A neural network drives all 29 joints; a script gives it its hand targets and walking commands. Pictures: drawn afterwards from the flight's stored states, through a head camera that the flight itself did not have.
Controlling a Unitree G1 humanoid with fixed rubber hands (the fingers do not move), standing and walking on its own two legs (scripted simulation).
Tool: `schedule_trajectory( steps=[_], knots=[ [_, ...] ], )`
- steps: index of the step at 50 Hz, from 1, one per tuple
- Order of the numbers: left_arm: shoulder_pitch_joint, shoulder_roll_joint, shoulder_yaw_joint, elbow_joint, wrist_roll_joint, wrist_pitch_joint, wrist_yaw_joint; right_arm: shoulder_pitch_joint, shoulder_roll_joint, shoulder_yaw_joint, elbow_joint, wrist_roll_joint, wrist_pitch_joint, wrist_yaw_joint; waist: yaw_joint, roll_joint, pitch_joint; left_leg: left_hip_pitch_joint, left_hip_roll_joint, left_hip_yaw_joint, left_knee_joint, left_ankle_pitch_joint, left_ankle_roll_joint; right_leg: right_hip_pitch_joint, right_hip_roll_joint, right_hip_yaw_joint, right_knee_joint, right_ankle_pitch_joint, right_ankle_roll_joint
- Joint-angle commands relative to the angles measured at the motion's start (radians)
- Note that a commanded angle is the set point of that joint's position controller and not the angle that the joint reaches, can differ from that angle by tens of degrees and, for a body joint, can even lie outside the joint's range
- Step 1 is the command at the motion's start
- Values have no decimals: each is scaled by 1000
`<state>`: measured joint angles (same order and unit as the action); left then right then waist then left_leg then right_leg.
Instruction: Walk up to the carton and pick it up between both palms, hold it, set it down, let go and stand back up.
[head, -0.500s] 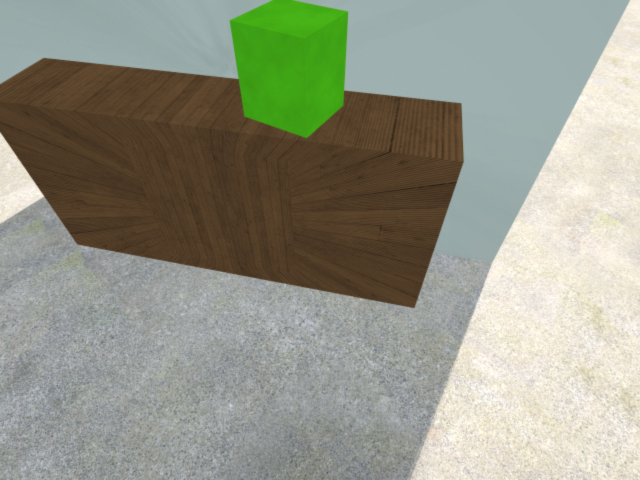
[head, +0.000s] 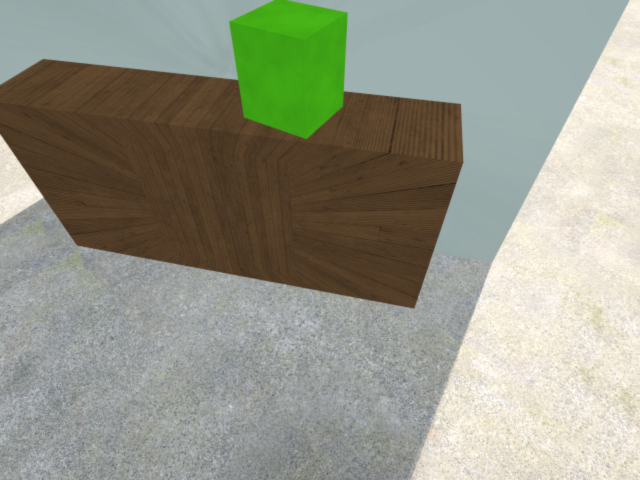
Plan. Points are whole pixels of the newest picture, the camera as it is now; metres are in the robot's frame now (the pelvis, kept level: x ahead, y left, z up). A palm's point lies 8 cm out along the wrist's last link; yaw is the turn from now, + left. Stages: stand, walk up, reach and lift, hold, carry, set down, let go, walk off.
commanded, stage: stand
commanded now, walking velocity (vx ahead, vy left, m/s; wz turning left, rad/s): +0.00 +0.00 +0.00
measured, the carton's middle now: (292, 68) +1.09 +0.09 +0.02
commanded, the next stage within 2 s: walk up in 0.10 s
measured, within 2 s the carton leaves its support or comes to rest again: neither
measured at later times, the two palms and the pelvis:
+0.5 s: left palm out of the picture +0.08 +0.26 -0.11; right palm out of the picture +0.00 -0.29 -0.13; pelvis +0.02 -0.01 -0.01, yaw -7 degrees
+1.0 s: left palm (124, 390) +0.29 +0.32 -0.13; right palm (481, 395) +0.28 -0.23 -0.13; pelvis +0.23 +0.04 -0.03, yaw -10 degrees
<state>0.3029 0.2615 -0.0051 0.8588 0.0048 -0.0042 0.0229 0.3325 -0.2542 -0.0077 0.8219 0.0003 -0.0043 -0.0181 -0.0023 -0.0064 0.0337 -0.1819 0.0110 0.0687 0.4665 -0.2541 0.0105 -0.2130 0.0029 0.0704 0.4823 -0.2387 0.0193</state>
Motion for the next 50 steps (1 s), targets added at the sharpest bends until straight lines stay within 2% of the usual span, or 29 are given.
schedule_trajectory(
  steps=[1,14,15,16,17,18,19,20,21,22,23,24,25,26,27,28,29,30,31,33,34,36,40,43,45,47,48,49,50],
  knots=[
    [36,116,26,-40,1,-8,6,40,-138,-32,-40,1,-14,-5,2,2,15,-10,111,-114,-117,43,27,-30,-69,70,-76,104,-24],
    [33,120,28,-12,-2,-8,8,52,-133,-26,-4,2,-11,-9,-10,-6,51,-4,104,-106,-115,40,23,-49,-69,80,-98,100,-26],
    [149,127,73,-22,40,-17,2,70,-191,-78,-40,-62,-8,9,-7,73,-11,52,77,-55,-11,-448,60,-112,-61,156,-57,-425,-89],
    [114,175,93,-35,49,-17,-2,77,-197,-88,-50,-75,-6,16,-30,49,77,22,98,-123,3,-560,83,-263,-76,222,-57,-562,-114],
    [74,175,97,-57,47,-17,-7,121,-197,-95,-47,-76,-6,21,-64,32,126,51,119,-168,-33,-605,104,-374,-72,227,-43,-588,-112],
    [4,149,91,-92,42,-18,-10,166,-199,-97,-36,-66,-9,25,-105,45,172,86,164,-223,-116,-621,136,-468,-33,149,25,-504,-80],
    [-45,96,76,-131,29,-26,-15,199,-214,-97,-10,-59,-18,24,-132,118,187,165,254,-312,-244,-604,192,-535,23,5,184,-298,-38],
    [-33,53,68,-145,33,-34,-16,170,-214,-91,-3,-62,-26,19,-121,184,174,206,380,-407,-302,-520,245,-560,-2,-58,353,-236,-26],
    [-3,67,80,-144,38,-39,-18,140,-217,-87,-5,-64,-32,16,-105,128,137,230,406,-403,-295,-403,265,-537,-50,-34,374,-265,-35],
    [20,78,90,-149,37,-41,-21,107,-231,-91,-16,-66,-31,15,-89,107,119,192,408,-364,-288,-380,268,-476,-72,-34,364,-291,-43],
    [35,84,101,-150,33,-41,-25,66,-228,-91,-19,-66,-27,18,-67,84,102,101,378,-292,-281,-393,250,-366,-73,-43,318,-297,-49],
    [103,80,108,-150,23,-43,-30,6,-221,-86,-29,-68,-21,21,-17,85,80,-29,337,-199,-244,-423,215,-202,-73,-41,245,-267,-61],
    [221,80,123,-125,11,-47,-35,-68,-209,-76,-44,-66,-11,26,53,68,36,-216,262,-83,-168,-490,161,43,-45,-64,176,-180,-72],
    [393,76,144,-74,7,-53,-32,-145,-188,-62,-64,-70,2,32,151,-4,13,-453,192,21,53,-580,108,321,-37,-28,106,-110,-80],
    [537,170,178,-28,26,-52,-14,-139,-93,-30,-89,-73,15,43,212,-304,11,-566,42,158,503,-509,35,392,-156,267,-97,-362,-94],
    [504,207,152,-58,62,-42,12,-81,-77,-32,-107,-67,27,50,152,-287,59,-650,-16,30,681,-413,-5,295,-326,724,-299,-663,-126],
    [387,209,145,-90,71,-33,34,-44,-134,-39,-104,-56,37,53,88,-108,141,-625,46,-68,702,-326,-9,192,-373,758,-332,-649,-181],
    [295,242,155,-112,69,-34,46,-32,-147,-46,-112,-53,43,56,61,-77,156,-617,83,-94,740,-268,-11,137,-374,706,-323,-619,-250],
    [237,212,145,-129,70,-38,50,-19,-175,-53,-106,-52,50,56,35,-33,176,-589,110,-129,780,-186,-22,72,-333,606,-300,-585,-252],
    [141,170,120,-163,63,-45,38,54,-188,-65,-81,-56,47,61,-3,-72,163,-492,120,-123,736,-120,-38,-46,-278,435,-292,-507,-238],
    [116,161,118,-171,60,-51,34,74,-188,-69,-81,-59,46,67,-10,-78,160,-445,122,-120,729,-76,-49,-99,-262,392,-292,-454,-248],
    [117,164,109,-167,57,-74,28,63,-166,-63,-107,-62,44,76,-15,-113,161,-453,151,-134,677,-30,-56,-93,-271,329,-280,-326,-265],
    [185,174,108,-151,60,-93,21,-52,-132,-54,-171,-54,34,84,19,-81,184,-541,174,-122,504,30,-55,14,-276,265,-226,-77,-274],
    [198,197,115,-164,59,-89,15,-83,-109,-51,-200,-46,17,93,39,-121,147,-475,161,-87,354,72,-40,57,-242,169,-171,29,-249],
    [173,212,117,-182,59,-84,13,-69,-105,-61,-210,-50,6,94,24,-147,112,-341,148,-58,281,86,-19,12,-241,131,-134,93,-234],
    [121,217,120,-213,61,-75,11,22,-116,-76,-201,-52,-6,88,-23,-142,75,-156,114,-4,214,73,1,-48,-230,98,-50,123,-208],
    [95,208,113,-223,61,-71,9,118,-141,-93,-176,-54,-14,80,-76,-89,46,9,83,30,175,94,14,-125,-211,70,72,156,-188],
    [129,161,96,-221,64,-69,6,240,-183,-115,-134,-65,-25,67,-121,55,-12,174,41,40,134,103,28,-177,-143,14,309,183,-152],
    [221,83,72,-220,59,-64,-1,340,-240,-133,-110,-65,-38,58,-151,253,-109,323,112,-51,109,23,78,-248,-31,-66,634,33,-105]
  ],
)
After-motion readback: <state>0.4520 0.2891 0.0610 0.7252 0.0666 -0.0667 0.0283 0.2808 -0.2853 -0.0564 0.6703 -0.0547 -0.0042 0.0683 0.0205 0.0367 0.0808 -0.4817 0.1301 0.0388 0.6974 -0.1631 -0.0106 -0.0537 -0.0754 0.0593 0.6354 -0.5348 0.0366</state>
